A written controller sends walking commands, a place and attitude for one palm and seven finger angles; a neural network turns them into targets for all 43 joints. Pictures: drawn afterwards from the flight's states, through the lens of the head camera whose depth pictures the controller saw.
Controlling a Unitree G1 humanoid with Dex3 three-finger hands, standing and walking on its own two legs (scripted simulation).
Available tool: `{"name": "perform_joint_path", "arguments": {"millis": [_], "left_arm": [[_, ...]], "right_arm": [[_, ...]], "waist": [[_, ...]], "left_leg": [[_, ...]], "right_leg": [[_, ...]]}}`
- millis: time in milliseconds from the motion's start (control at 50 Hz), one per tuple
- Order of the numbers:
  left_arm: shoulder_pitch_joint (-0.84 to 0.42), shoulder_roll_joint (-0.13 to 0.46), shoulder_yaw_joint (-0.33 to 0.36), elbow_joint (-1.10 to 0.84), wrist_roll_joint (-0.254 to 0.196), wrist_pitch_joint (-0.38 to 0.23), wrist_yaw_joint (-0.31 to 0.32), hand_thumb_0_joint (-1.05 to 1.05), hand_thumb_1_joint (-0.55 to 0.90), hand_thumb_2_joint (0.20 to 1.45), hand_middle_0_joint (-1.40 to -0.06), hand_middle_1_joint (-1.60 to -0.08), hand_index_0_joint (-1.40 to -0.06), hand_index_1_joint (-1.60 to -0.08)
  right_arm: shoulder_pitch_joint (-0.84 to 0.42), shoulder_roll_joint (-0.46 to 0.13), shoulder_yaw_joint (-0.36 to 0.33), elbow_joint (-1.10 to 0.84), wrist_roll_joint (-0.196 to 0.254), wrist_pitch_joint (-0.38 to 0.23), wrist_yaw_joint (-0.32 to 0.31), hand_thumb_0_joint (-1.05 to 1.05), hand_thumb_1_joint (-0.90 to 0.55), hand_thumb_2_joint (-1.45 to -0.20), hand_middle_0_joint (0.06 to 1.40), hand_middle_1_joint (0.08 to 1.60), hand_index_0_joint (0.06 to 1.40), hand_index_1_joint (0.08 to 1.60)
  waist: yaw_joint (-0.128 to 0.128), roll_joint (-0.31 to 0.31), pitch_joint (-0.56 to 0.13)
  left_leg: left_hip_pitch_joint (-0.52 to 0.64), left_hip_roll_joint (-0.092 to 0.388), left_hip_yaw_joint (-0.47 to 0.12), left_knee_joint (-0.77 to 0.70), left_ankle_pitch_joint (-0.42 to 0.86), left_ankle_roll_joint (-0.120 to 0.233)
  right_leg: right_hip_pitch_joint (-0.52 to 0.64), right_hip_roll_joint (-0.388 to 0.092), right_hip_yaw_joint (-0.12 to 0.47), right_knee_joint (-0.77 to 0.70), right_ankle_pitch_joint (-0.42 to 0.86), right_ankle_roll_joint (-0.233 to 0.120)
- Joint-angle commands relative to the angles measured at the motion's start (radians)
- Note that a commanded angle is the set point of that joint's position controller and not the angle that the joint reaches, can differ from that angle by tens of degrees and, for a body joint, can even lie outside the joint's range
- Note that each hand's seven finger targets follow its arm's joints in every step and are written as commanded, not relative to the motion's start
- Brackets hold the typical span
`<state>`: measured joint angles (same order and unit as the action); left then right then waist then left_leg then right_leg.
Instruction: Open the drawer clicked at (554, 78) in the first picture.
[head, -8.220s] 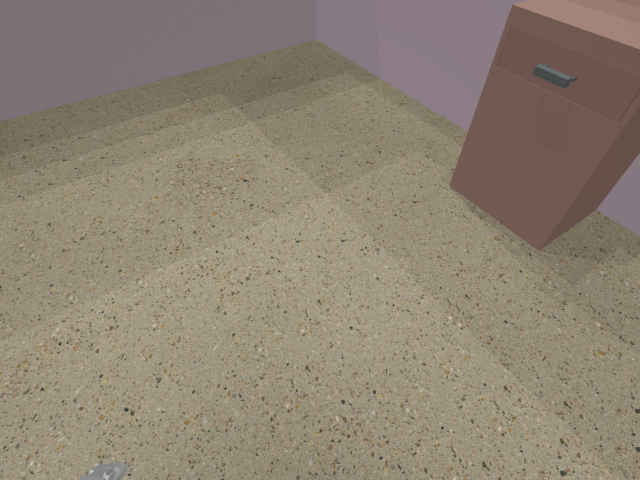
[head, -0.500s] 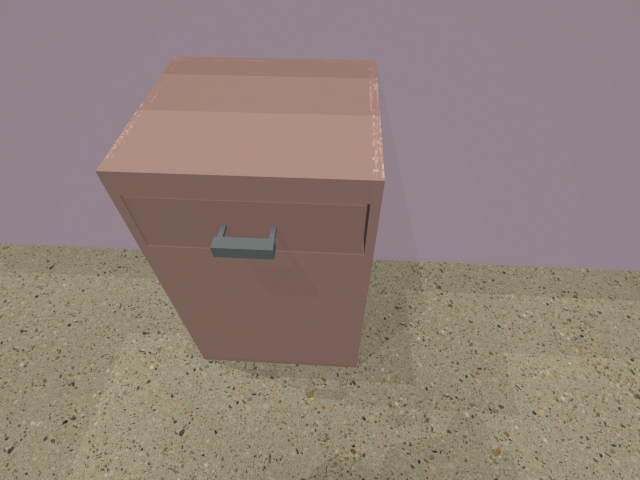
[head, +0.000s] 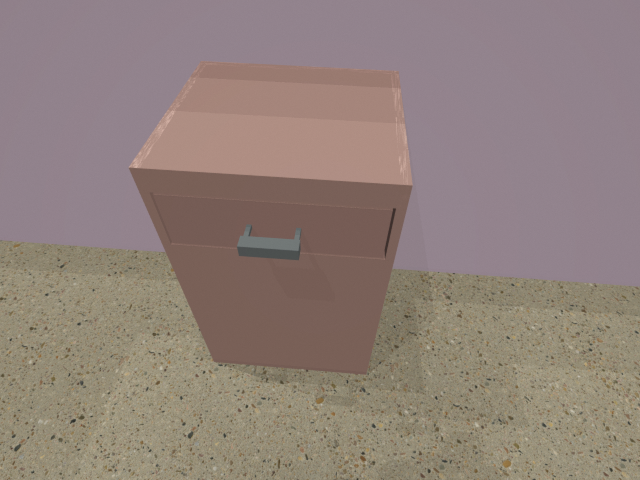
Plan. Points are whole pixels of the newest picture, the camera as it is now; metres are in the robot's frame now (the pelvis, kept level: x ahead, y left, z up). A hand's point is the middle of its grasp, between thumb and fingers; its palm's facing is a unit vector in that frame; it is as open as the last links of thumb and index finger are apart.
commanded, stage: come to a stop and stand still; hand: left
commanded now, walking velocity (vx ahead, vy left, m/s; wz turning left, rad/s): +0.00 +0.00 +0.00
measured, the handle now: (271, 239) +0.55 +0.14 -0.09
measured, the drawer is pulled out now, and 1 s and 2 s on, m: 0.00 0.00 0.00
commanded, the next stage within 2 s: look again from close up in 1.46 s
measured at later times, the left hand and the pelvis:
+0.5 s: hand out of the picture +0.03 +0.23 -0.17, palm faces -0.03 -0.98 -0.19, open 7.4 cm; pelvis +0.00 +0.06 +0.01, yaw -2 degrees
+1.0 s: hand out of the picture +0.02 +0.20 -0.17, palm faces -0.02 -0.98 -0.18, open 7.3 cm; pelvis +0.03 +0.04 +0.01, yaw -3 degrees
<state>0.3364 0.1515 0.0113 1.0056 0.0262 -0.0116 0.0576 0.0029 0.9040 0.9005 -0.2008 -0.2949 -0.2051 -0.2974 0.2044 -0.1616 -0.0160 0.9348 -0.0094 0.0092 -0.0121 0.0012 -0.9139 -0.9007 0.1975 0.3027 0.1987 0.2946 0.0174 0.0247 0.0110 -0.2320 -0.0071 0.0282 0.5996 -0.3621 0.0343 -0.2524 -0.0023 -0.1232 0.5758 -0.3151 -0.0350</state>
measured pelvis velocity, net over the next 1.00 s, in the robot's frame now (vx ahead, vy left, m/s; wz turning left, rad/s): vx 0.03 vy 0.04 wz -0.05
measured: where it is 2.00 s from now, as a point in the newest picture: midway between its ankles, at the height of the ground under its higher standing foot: outside the picture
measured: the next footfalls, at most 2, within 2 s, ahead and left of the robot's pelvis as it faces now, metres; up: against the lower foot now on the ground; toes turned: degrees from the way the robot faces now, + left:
none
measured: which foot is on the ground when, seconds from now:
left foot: down 0.00-1.00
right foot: down 0.00-1.00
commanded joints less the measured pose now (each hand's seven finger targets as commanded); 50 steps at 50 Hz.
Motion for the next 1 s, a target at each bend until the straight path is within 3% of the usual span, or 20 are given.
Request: {"name": "perform_joint_path", "arguments": {"millis": [0,40,60,140,240,340,500,820,980], "left_arm": [[0.001,0.104,0.007,-0.057,-0.009,0.007,-0.003,0.000,0.900,0.900,-0.200,-0.300,-0.200,-0.300],[-0.005,0.098,0.005,-0.054,-0.007,0.013,-0.011,0.000,0.900,0.900,-0.200,-0.300,-0.200,-0.300],[-0.014,0.105,0.005,-0.056,-0.004,0.014,-0.015,0.000,0.900,0.900,-0.200,-0.300,-0.200,-0.300],[-0.023,0.113,0.003,-0.048,-0.004,0.020,-0.024,0.000,0.900,0.900,-0.200,-0.300,-0.200,-0.300],[-0.036,0.117,-0.001,-0.030,-0.007,0.017,-0.028,0.000,0.900,0.900,-0.200,-0.300,-0.200,-0.300],[-0.040,0.107,-0.003,-0.001,-0.015,0.018,-0.025,0.000,0.900,0.900,-0.200,-0.300,-0.200,-0.300],[-0.027,0.077,-0.004,0.049,-0.020,0.015,-0.017,0.000,0.900,0.900,-0.200,-0.300,-0.200,-0.300],[0.009,0.047,-0.004,0.092,-0.016,0.011,-0.012,0.000,0.900,0.900,-0.200,-0.300,-0.200,-0.300],[0.029,0.046,-0.007,0.097,-0.013,0.005,-0.012,0.000,0.900,0.900,-0.200,-0.300,-0.200,-0.300]], "right_arm": [[0.093,-0.119,0.000,-0.024,-0.008,-0.022,-0.012,0.000,-0.900,-0.900,0.200,0.300,0.200,0.300],[0.079,-0.127,0.000,-0.035,-0.009,-0.023,-0.015,0.000,-0.900,-0.900,0.200,0.300,0.200,0.300],[0.086,-0.129,0.003,-0.034,-0.010,-0.026,-0.014,0.000,-0.900,-0.900,0.200,0.300,0.200,0.300],[0.090,-0.146,0.009,-0.019,-0.013,-0.029,-0.014,0.000,-0.900,-0.900,0.200,0.300,0.200,0.300],[0.125,-0.147,0.019,0.020,-0.011,-0.037,-0.019,0.000,-0.900,-0.900,0.200,0.300,0.200,0.300],[0.168,-0.136,0.025,0.070,-0.008,-0.041,-0.028,0.000,-0.900,-0.900,0.200,0.300,0.200,0.300],[0.214,-0.105,0.026,0.135,-0.005,-0.047,-0.040,0.000,-0.900,-0.900,0.200,0.300,0.200,0.300],[0.202,-0.071,0.023,0.173,-0.003,-0.048,-0.044,0.000,-0.900,-0.900,0.200,0.300,0.200,0.300],[0.177,-0.067,0.024,0.179,-0.003,-0.048,-0.041,0.000,-0.900,-0.900,0.200,0.300,0.200,0.300]], "waist": [[-0.004,0.092,0.048],[0.001,0.015,0.083],[0.001,0.005,0.086],[0.000,0.030,0.097],[-0.004,-0.004,0.062],[-0.011,0.022,0.054],[-0.017,0.012,0.033],[-0.018,-0.024,0.058],[-0.016,-0.038,0.056]], "left_leg": [[-0.063,0.173,-0.177,-0.228,0.355,0.060],[-0.105,0.155,-0.182,-0.276,0.187,0.058],[-0.111,0.149,-0.181,-0.292,0.158,0.056],[-0.114,0.141,-0.204,-0.366,-0.029,0.051],[-0.058,0.142,-0.199,-0.359,0.068,0.046],[0.004,0.145,-0.186,-0.340,0.252,0.024],[0.090,0.141,-0.144,-0.280,0.513,0.013],[0.091,0.122,-0.090,-0.245,0.518,0.032],[0.090,0.114,-0.071,-0.237,0.447,0.037]], "right_leg": [[0.034,-0.058,0.074,-0.070,0.024,0.003],[0.037,-0.059,0.087,-0.094,0.018,0.003],[0.042,-0.063,0.089,-0.093,0.028,0.001],[0.031,-0.068,0.100,-0.102,0.021,-0.001],[0.042,-0.078,0.112,-0.114,0.045,-0.004],[0.036,-0.077,0.107,-0.101,0.052,-0.002],[0.049,-0.083,0.106,-0.089,0.108,0.000],[0.071,-0.094,0.122,-0.089,0.212,0.008],[0.078,-0.104,0.142,-0.103,0.263,0.001]]}}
